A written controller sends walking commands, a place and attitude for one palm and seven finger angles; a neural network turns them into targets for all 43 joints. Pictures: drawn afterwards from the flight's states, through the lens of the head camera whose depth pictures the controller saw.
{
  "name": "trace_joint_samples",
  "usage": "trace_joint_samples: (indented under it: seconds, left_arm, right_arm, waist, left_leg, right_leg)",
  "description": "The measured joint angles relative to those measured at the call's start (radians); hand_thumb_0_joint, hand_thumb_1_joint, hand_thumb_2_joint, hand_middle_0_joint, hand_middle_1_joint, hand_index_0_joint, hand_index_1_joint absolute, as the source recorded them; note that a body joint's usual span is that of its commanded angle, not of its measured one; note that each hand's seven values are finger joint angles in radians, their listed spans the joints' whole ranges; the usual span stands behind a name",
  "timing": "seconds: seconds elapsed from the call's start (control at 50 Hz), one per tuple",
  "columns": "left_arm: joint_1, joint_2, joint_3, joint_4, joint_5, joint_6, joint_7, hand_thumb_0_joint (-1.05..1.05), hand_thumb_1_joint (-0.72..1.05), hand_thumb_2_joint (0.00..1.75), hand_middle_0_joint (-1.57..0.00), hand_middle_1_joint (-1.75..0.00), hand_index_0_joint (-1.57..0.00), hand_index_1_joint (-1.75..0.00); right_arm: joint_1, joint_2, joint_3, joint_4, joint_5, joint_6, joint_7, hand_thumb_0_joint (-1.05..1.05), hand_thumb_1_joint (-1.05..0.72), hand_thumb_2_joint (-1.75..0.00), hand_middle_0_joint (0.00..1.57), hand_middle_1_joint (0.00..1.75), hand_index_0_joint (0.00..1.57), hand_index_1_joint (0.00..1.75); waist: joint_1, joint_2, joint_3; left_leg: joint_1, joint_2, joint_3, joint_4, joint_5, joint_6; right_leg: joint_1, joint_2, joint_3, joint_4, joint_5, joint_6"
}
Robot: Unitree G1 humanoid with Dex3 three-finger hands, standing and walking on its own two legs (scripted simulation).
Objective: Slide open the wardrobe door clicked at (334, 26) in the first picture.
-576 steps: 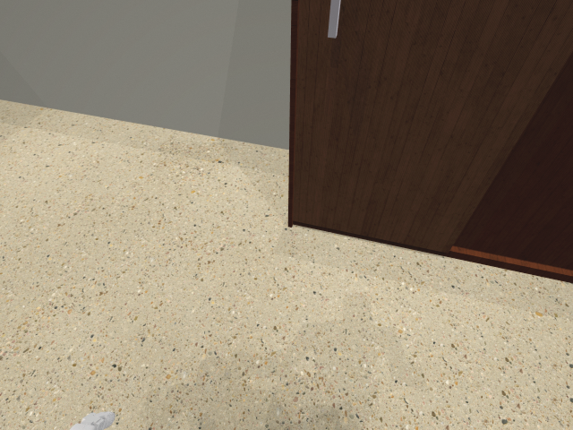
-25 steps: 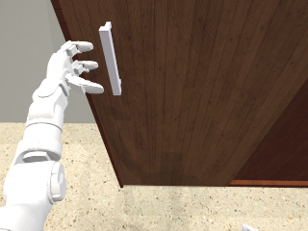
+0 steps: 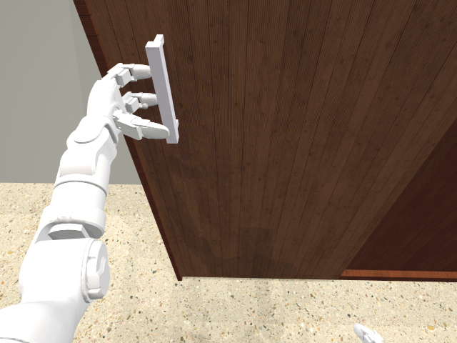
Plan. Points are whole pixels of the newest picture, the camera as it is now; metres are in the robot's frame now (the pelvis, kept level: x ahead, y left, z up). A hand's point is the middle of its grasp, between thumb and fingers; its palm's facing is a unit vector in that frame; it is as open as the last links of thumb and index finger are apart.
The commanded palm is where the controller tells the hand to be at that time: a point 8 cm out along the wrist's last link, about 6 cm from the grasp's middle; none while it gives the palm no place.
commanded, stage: slide the fingers in behind the handle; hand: left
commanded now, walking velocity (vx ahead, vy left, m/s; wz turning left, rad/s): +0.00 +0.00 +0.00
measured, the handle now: (166, 93) +0.49 +0.12 +0.20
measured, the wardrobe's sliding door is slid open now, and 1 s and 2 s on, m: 0.00 0.00 0.00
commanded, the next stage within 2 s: grip the handle and tug to test in 1.84 s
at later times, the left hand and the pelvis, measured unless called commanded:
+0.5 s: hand (144, 110) +0.43 +0.15 +0.21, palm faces -0.01 -1.00 +0.02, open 13.9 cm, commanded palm +0.41 +0.20 +0.21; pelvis +0.00 +0.00 +0.00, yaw -1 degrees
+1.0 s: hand (161, 109) +0.43 +0.12 +0.21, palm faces -0.03 -1.00 +0.01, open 14.0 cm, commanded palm +0.41 +0.18 +0.21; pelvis +0.00 +0.00 +0.00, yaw +0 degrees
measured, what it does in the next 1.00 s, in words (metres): stands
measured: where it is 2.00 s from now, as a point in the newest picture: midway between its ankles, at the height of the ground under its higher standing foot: outside the picture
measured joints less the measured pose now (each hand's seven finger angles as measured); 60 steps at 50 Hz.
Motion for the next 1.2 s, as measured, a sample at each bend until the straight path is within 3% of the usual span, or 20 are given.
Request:
trace_joint_samples:
  seconds: [0.26, 0.6, 0.88, 1.2]
  left_arm:
    - [-0.002, 0.007, 0.002, 0.025, -0.003, -0.048, -0.003, -0.01, -0.50, 0.30, -0.35, -1.23, -0.34, -1.23]
    - [0.094, -0.035, -0.025, -0.145, -0.013, 0.046, 0.032, -0.01, -0.50, 0.30, -0.30, -1.20, -0.30, -1.20]
    - [0.033, -0.075, -0.069, -0.103, -0.010, 0.036, 0.061, -0.01, -0.50, 0.30, -0.29, -1.20, -0.30, -1.20]
    - [0.077, -0.109, -0.068, -0.169, 0.000, 0.045, 0.104, -0.01, -0.50, 0.30, -0.30, -1.20, -0.30, -1.20]
  right_arm:
    - [0.033, -0.012, -0.011, 0.004, 0.003, 0.002, 0.003, 0.01, -0.91, -0.90, 0.20, 0.30, 0.21, 0.30]
    - [0.001, 0.003, -0.003, -0.004, 0.005, 0.007, 0.003, 0.01, -0.91, -0.90, 0.20, 0.30, 0.20, 0.30]
    - [-0.022, 0.007, 0.001, -0.005, 0.000, 0.003, 0.008, 0.01, -0.91, -0.90, 0.20, 0.30, 0.20, 0.30]
    - [0.010, 0.013, -0.006, 0.009, -0.007, 0.018, 0.014, 0.01, -0.91, -0.90, 0.20, 0.30, 0.20, 0.30]
  waist:
    - [-0.003, 0.004, 0.001]
    - [0.013, 0.004, -0.002]
    - [0.018, 0.004, 0.001]
    - [0.010, 0.007, 0.001]
  left_leg:
    - [-0.014, 0.001, 0.002, 0.010, -0.002, 0.001]
    - [0.022, -0.001, 0.004, -0.003, 0.002, 0.003]
    - [0.011, -0.008, -0.005, -0.002, 0.008, 0.004]
    - [0.037, -0.001, 0.008, -0.020, 0.007, 0.000]
  right_leg:
    - [-0.016, 0.000, 0.003, 0.012, -0.001, 0.000]
    - [0.022, 0.000, 0.005, -0.008, 0.006, 0.003]
    - [0.014, -0.007, -0.004, -0.003, 0.007, 0.005]
    - [0.031, -0.001, 0.010, -0.016, 0.008, 0.001]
